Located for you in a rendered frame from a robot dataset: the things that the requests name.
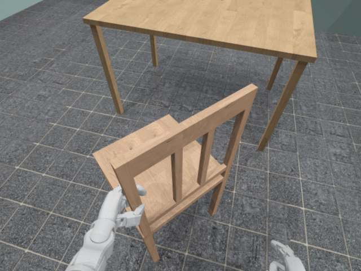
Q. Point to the chair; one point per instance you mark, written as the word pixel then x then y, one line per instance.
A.
pixel 165 159

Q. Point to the robot right hand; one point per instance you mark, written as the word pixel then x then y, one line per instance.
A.
pixel 291 262

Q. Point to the table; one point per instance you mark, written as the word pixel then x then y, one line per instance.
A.
pixel 280 28

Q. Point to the robot left hand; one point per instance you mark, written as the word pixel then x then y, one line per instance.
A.
pixel 114 203

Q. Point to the robot left forearm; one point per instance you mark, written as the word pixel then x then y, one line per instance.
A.
pixel 97 247

